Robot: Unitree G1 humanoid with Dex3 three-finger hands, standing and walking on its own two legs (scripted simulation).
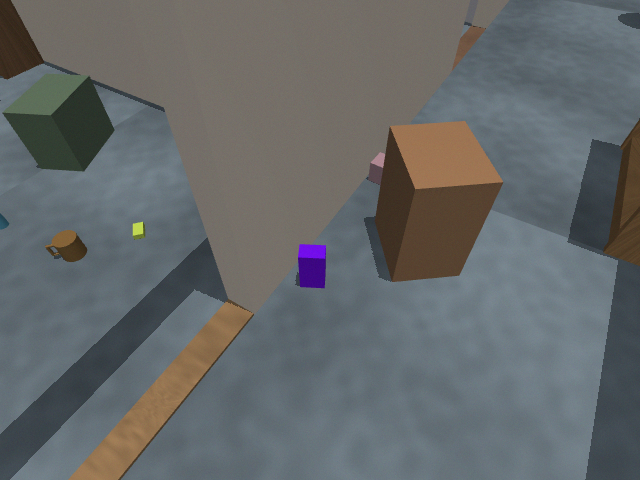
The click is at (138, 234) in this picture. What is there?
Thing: small brick
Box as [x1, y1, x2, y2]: [133, 222, 144, 239]
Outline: 142,222 133,224 133,236 135,239 144,237 144,225
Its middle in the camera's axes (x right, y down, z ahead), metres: -0.77 -0.05 +1.67
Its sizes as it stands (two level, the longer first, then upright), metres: 0.072 0.042 0.026
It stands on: the floor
